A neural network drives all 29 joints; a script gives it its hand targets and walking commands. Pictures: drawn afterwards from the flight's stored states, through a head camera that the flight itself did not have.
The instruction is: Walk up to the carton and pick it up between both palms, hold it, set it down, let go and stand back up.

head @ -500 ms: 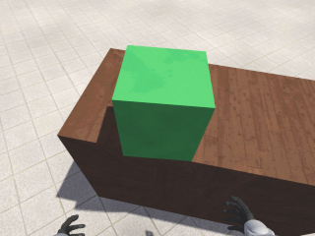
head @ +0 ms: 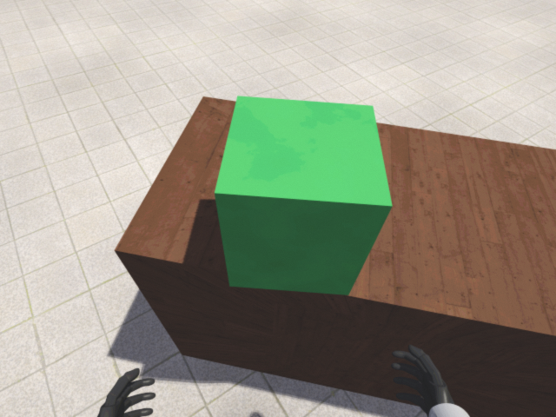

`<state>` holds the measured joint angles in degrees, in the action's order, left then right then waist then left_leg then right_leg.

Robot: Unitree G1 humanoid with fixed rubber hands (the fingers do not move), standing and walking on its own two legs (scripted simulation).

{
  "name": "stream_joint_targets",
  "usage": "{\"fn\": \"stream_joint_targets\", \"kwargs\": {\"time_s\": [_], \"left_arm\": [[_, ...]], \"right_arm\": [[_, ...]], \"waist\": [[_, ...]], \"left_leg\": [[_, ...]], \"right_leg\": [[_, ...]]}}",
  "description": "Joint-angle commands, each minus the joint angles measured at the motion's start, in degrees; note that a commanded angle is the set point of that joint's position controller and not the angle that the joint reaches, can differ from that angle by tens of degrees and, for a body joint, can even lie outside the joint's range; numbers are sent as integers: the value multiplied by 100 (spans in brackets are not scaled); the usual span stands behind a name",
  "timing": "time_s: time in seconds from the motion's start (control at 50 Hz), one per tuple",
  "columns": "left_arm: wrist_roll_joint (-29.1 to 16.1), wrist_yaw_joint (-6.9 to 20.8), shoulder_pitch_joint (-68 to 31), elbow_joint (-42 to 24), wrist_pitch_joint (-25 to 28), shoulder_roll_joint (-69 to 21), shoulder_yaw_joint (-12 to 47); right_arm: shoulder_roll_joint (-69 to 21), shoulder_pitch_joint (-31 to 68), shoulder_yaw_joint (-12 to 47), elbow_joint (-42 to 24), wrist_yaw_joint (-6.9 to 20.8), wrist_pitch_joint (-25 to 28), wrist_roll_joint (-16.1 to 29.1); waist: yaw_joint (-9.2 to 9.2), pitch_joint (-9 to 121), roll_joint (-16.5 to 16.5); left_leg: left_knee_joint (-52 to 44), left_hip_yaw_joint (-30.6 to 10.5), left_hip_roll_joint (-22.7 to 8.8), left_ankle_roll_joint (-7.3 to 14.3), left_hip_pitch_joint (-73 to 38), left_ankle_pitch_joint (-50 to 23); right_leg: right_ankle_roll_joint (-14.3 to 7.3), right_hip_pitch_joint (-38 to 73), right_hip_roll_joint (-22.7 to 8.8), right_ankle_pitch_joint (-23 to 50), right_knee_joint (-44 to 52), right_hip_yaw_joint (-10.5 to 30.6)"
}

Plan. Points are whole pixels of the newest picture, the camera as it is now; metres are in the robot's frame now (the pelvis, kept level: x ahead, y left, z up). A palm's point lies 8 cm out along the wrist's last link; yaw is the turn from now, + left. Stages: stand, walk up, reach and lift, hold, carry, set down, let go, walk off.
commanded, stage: reach and lift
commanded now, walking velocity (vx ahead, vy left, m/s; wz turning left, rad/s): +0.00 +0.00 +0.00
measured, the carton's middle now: (296, 201) +0.43 -0.01 +0.04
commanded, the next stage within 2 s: none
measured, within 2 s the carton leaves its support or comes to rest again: neither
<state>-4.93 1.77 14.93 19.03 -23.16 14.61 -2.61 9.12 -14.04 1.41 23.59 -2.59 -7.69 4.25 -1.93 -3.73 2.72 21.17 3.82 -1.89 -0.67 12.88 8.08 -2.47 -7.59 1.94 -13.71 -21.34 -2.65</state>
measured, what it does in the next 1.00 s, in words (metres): stands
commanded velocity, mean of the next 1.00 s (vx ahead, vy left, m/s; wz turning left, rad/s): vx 0.00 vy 0.00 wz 0.00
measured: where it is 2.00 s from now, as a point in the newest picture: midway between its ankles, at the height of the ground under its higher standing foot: outside the picture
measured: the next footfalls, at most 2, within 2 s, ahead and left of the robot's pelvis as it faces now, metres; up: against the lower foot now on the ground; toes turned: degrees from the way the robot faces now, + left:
none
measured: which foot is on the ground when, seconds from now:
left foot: down 0.00-1.00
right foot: down 0.00-1.00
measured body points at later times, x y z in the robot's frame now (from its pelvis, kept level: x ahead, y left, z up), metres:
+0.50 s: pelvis +0.00 +0.02 +0.00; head +0.01 +0.04 +0.45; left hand +0.16 +0.24 -0.05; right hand +0.18 -0.19 -0.04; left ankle +0.03 +0.12 -0.74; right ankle -0.02 -0.09 -0.74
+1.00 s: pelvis +0.02 +0.00 +0.00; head +0.03 +0.01 +0.45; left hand +0.20 +0.24 +0.00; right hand +0.21 -0.19 +0.01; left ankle +0.03 +0.12 -0.74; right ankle -0.02 -0.09 -0.74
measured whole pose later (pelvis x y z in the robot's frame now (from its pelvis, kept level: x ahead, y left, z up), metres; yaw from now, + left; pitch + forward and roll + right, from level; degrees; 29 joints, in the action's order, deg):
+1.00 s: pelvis +0.02 +0.00 +0.00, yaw -1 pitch +0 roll +0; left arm -11.4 1.7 21.7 3.8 0.7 18.0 1.7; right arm 5.2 -24.3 1.6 2.5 -5.2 3.7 7.9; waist -3.2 -0.8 2.2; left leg 17.1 4.7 -1.5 -0.4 8.3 8.2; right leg -2.4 -2.8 1.8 -12.9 -16.1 -1.7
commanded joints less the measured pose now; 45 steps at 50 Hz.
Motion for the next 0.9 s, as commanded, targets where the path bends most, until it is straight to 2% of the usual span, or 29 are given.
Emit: {"fn": "stream_joint_targets", "kwargs": {"time_s": [0.0, 0.06, 0.08, 0.1, 0.12, 0.18, 0.22, 0.24, 0.26, 0.28, 0.3, 0.34, 0.38, 0.4, 0.42, 0.48, 0.5, 0.52, 0.54, 0.58, 0.64, 0.66, 0.7, 0.76, 0.8, 0.82, 0.84, 0.88], "left_arm": [[-45, -237, -730, -1160, 719, 691, -33], [-17, -291, -572, -1136, 850, 667, -24], [42, -298, -420, -1089, 846, 645, 58], [29, -291, -292, -1073, 849, 568, 60], [39, -290, -98, -1041, 806, 486, 97], [-22, -308, 30, -1235, 792, 393, 106], [-121, -326, 29, -1279, 797, 360, 168], [-152, -347, 46, -1411, 805, 372, 183], [-157, -382, 85, -1508, 841, 418, 145], [-189, -387, -34, -1476, 884, 430, 185], [-249, -387, 29, -1547, 941, 464, 140], [-264, -391, 153, -1663, 1055, 364, 244], [-259, -440, 105, -1899, 1214, 247, 379], [-278, -434, 256, -1838, 1270, 266, 373], [-302, -433, 293, -1989, 1333, 289, 428], [-362, -438, 264, -2058, 1445, 376, 443], [-382, -422, 246, -2084, 1505, 535, 341], [-342, -428, 330, -2098, 1569, 514, 397], [-362, -395, 373, -2045, 1626, 485, 356], [-322, -366, 284, -2271, 1768, 530, 326], [-295, -355, 566, -2304, 1914, 580, 320], [-304, -334, 457, -2424, 1964, 598, 307], [-328, -250, 529, -2301, 2059, 694, 210], [-376, -134, 703, -2343, 2215, 732, 192], [-450, -92, 703, -2463, 2378, 796, 164], [-428, -71, 568, -2383, 2428, 878, 104], [-518, -41, 544, -2391, 2481, 856, 183], [-556, 7, 485, -2367, 2552, 909, 131]], "right_arm": [[205, 349, -370, -883, 160, 493, -9], [127, 143, -454, -800, 158, 583, -52], [204, 8, -472, -671, 152, 583, -80], [161, -50, -385, -715, 161, 613, -48], [149, -136, -404, -626, 166, 594, -42], [239, -25, -524, -966, 126, 606, -46], [264, 42, -518, -1232, 120, 582, -95], [334, 9, -554, -1276, 129, 571, -92], [366, 29, -630, -1537, 148, 589, -147], [322, 63, -651, -1507, 153, 574, -138], [294, -90, -566, -1596, 169, 558, -108], [256, -182, -518, -1659, 178, 581, -72], [340, -155, -658, -1809, 213, 695, -111], [292, -215, -600, -1891, 215, 717, -58], [205, -354, -559, -1928, 217, 718, -49], [218, -432, -575, -2009, 208, 727, 38], [176, -446, -581, -2052, 197, 753, 67], [156, -522, -575, -2057, 182, 768, 94], [158, -475, -502, -2193, 172, 816, 112], [139, -572, -499, -2190, 110, 887, 196], [124, -762, -512, -2239, 48, 1022, 178], [107, -679, -452, -2399, 51, 1071, 306], [71, -720, -355, -2562, -29, 1124, 294], [33, -967, -246, -2568, -135, 1217, 330], [27, -966, -176, -2744, -181, 1334, 478], [18, -886, -143, -2717, -212, 1328, 459], [8, -888, -96, -2889, -242, 1351, 447], [-54, -818, -98, -3018, -270, 1372, 389]], "waist": [[-38, 1043, -600], [-23, 886, -644], [12, 682, -779], [-71, 739, -633], [-85, 606, -691], [-59, 455, -657], [-66, 357, -484], [-69, 505, -582], [-140, 530, -402], [-110, 358, -454], [-135, 351, -298], [-177, 395, -349], [-126, 521, -450], [-123, 618, -324], [-94, 687, -313], [-163, 533, -335], [-161, 627, -237], [-177, 442, -404], [-194, 587, -230], [-133, 625, -441], [-153, 683, -486], [-191, 867, -566], [-127, 744, -367], [-132, 684, -333], [-133, 854, -483], [-138, 766, -442], [-111, 699, -311], [-178, 681, -330]], "left_leg": [[0, 50, 67, -160, -1593, -501], [-86, 0, 72, -137, -1633, -454], [-154, 14, 61, -167, -1661, -485], [-175, -10, 65, -127, -1702, -546], [-271, -28, 87, -170, -1723, -485], [-364, -59, 82, -178, -1625, -428], [-406, -79, 72, -153, -1571, -503], [-410, -59, 80, -175, -1584, -559], [-462, -83, 53, -170, -1575, -448], [-478, -49, 76, -179, -1438, -424], [-471, -30, 80, -152, -1500, -441], [-535, -115, 41, -158, -1544, -462], [-518, -129, -8, -199, -1586, -488], [-489, -113, 17, -150, -1601, -459], [-469, -190, -8, -143, -1640, -507], [-469, -141, 13, -101, -1591, -551], [-426, -143, 13, -75, -1666, -489], [-394, -147, 18, -81, -1593, -629], [-347, -144, 17, -54, -1628, -734], [-293, -111, 46, -97, -1728, -1019], [-224, -178, 48, -132, -1938, -1468], [-200, -158, 43, -159, -1963, -1503], [-162, -162, 102, -74, -1891, -1542], [-121, -189, 148, -52, -1991, -1748], [-62, -251, 142, -111, -2104, -2016], [-108, -256, 139, -83, -2019, -1833], [-113, -283, 113, -30, -2047, -1835], [-182, -262, 134, -14, -1974, -1593]], "right_leg": [[216, -1251, -260, 341, 671, 60], [175, -1218, -237, 237, 745, 45], [145, -1165, -217, 192, 810, 63], [150, -1052, -199, 186, 846, 91], [121, -1046, -183, 89, 913, 85], [73, -871, -115, -6, 932, 42], [80, -875, -98, 4, 986, 39], [99, -795, -63, 51, 940, 37], [80, -745, -76, 46, 944, 46], [84, -803, -87, 6, 955, 61], [86, -793, -108, -18, 995, 85], [45, -756, -101, 49, 967, 105], [27, -806, -59, -9, 935, 77], [15, -788, -96, -16, 977, 128], [-22, -798, -121, 50, 931, 134], [-13, -938, -181, 39, 1022, 211], [9, -987, -209, -43, 1032, 241], [-18, -1059, -188, 16, 1012, 268], [18, -938, -179, 113, 982, 257], [0, -894, -188, 327, 1063, 295], [-1, -850, -179, 646, 1007, 318], [17, -813, -152, 687, 990, 308], [45, -806, -237, 863, 996, 362], [97, -737, -260, 1249, 964, 381], [100, -658, -282, 1596, 923, 432], [110, -666, -287, 1384, 970, 434], [117, -715, -291, 1496, 957, 438], [125, -691, -321, 1222, 1002, 457]]}}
